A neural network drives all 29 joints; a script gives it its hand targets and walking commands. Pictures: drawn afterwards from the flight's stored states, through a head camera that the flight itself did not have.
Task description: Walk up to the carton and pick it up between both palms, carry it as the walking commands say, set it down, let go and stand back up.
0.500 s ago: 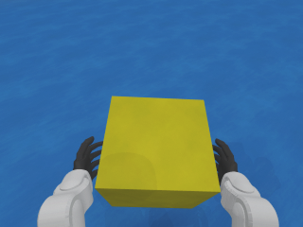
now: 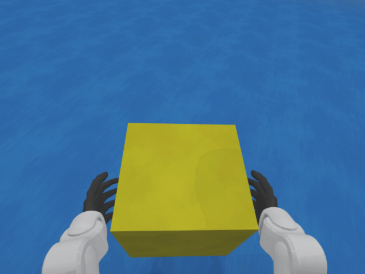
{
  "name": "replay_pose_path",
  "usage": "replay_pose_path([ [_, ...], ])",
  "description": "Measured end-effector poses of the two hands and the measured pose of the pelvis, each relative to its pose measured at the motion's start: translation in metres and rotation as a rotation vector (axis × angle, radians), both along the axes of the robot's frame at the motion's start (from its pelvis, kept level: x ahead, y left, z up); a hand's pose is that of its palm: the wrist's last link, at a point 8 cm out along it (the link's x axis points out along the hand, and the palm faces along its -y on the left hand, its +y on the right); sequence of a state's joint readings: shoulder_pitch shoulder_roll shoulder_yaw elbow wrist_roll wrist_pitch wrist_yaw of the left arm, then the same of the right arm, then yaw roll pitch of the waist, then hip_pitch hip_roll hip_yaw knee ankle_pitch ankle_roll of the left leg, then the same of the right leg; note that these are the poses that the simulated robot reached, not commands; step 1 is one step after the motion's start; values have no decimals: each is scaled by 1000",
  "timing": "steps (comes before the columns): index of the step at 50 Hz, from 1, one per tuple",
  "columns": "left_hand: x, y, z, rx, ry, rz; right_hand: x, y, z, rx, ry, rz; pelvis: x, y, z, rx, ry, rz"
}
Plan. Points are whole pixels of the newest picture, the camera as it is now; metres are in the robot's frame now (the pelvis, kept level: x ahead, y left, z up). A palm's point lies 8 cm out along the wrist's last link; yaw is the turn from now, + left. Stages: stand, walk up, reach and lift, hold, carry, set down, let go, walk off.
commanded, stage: carry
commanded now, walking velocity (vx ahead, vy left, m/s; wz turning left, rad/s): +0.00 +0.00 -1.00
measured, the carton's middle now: (180, 193) +0.30 +0.02 +0.06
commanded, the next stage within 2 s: none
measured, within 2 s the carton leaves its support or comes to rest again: neither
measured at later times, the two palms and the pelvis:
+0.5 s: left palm (193, 201) +0.26 +0.00 +0.09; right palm out of the picture +0.13 -0.28 +0.10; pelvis -0.01 -0.04 +0.00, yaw -27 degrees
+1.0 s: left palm (220, 229) +0.21 -0.05 +0.09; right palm out of the picture +0.06 -0.32 +0.10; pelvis -0.07 -0.07 +0.01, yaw -31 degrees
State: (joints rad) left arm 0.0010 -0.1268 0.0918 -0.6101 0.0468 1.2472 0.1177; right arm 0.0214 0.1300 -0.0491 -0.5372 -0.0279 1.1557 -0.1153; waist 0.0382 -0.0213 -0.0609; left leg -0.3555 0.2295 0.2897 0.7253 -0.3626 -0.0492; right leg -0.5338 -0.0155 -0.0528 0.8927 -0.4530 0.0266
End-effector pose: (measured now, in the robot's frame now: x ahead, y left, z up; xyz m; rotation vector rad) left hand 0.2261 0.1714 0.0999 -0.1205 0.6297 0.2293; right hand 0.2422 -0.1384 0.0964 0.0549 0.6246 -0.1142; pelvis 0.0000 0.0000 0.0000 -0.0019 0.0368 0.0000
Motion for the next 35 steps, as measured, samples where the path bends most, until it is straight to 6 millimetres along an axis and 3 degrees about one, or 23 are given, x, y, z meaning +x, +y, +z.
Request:
replay_pose_path([
  [5,29,-58,-5,39,-7,-144,-16,-56,-19,31,-7,-140,5,-23,-16,-34,-9,-56],
  [10,37,-102,-26,56,101,-285,-46,-95,-34,54,99,-282,1,-31,-12,-14,17,-163],
  [14,38,-123,-35,31,124,-365,-69,-110,-33,31,124,-364,-7,-33,-8,-14,24,-243],
  [18,36,-138,-38,-33,107,-414,-85,-119,-17,-32,106,-416,-13,-35,-4,6,17,-327],
  [25,38,-175,-12,-18,37,-520,-115,-144,1,-16,39,-523,-15,-44,3,-22,8,-469],
  [30,37,-217,-3,32,3,-593,-135,-175,-6,19,8,-588,-23,-60,-3,-42,-3,-505],
  [35,25,-242,-12,78,78,-654,-159,-192,-17,66,81,-646,-33,-67,2,-16,-3,-523],
])
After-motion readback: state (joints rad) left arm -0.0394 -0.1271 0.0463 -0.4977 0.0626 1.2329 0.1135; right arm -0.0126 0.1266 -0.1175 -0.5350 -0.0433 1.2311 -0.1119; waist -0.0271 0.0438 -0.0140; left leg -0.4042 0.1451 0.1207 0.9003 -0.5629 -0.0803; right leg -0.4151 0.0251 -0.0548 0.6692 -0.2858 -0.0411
